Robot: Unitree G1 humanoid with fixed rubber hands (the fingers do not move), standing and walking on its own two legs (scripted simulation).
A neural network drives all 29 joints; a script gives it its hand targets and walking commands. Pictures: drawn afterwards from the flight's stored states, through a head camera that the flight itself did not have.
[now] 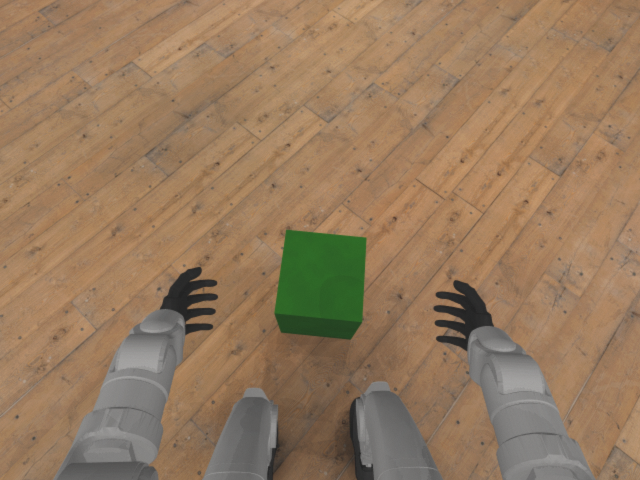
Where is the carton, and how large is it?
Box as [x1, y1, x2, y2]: [274, 230, 366, 339]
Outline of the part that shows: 286,230 274,312 281,332 350,339 360,324 362,316 366,238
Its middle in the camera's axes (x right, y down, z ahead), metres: +0.01 +0.13 +1.03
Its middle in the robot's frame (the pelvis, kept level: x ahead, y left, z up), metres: +0.50 -0.02 -0.57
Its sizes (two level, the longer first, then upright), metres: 0.210 0.200 0.250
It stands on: the floor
